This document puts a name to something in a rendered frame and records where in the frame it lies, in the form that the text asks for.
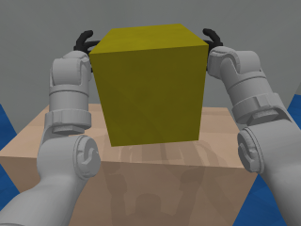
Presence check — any robot left upper arm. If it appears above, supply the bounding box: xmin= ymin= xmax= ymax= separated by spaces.
xmin=0 ymin=135 xmax=102 ymax=226

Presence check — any robot right forearm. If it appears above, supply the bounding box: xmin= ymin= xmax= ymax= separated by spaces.
xmin=207 ymin=46 xmax=301 ymax=133

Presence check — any robot left hand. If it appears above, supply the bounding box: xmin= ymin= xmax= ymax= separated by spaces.
xmin=73 ymin=30 xmax=100 ymax=73

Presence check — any pedestal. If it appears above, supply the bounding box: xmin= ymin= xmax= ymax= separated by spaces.
xmin=0 ymin=104 xmax=258 ymax=226

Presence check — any robot right hand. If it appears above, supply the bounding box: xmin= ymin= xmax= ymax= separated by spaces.
xmin=202 ymin=28 xmax=223 ymax=72

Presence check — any robot left forearm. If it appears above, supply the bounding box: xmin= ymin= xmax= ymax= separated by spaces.
xmin=37 ymin=50 xmax=92 ymax=173

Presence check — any robot right upper arm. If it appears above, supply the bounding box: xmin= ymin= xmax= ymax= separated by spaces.
xmin=237 ymin=119 xmax=301 ymax=226

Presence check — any carton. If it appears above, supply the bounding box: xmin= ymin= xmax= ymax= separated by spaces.
xmin=88 ymin=24 xmax=209 ymax=147

